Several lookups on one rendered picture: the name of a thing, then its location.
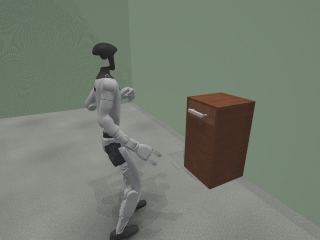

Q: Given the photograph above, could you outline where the robot right upper arm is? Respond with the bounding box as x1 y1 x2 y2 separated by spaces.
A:
98 78 117 127

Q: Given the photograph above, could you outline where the robot left shin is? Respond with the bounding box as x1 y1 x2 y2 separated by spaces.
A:
123 177 130 188

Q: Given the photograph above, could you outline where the cabinet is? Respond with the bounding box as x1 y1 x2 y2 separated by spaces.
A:
184 92 256 189

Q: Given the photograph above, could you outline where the left robot hand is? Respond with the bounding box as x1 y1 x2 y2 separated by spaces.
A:
120 87 135 101

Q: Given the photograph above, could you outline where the robot left upper arm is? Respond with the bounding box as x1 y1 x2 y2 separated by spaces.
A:
85 88 97 111

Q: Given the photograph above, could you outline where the right robot hand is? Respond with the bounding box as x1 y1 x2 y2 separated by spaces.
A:
135 144 162 166

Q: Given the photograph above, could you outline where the robot shin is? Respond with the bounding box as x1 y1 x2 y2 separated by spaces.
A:
123 177 130 188
116 190 141 234

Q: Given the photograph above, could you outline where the robot right shin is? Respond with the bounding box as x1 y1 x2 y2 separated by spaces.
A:
116 190 141 234

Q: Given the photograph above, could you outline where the right robot forearm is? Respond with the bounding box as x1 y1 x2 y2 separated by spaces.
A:
101 116 139 152

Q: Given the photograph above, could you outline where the drawer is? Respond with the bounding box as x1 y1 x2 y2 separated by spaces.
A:
188 100 216 126

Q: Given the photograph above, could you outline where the handle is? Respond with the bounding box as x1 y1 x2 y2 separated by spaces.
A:
188 108 207 118

